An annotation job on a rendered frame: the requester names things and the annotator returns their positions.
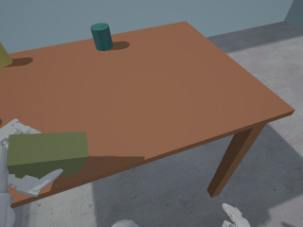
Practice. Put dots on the robot left forearm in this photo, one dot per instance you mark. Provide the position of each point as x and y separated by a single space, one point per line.
7 215

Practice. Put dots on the right robot hand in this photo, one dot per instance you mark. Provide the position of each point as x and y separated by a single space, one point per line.
236 217

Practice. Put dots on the left robot hand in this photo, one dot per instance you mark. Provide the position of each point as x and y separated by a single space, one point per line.
28 185

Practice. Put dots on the table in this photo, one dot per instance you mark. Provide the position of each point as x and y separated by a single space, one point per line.
158 91

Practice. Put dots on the sponge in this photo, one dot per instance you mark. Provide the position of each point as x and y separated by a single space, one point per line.
37 154

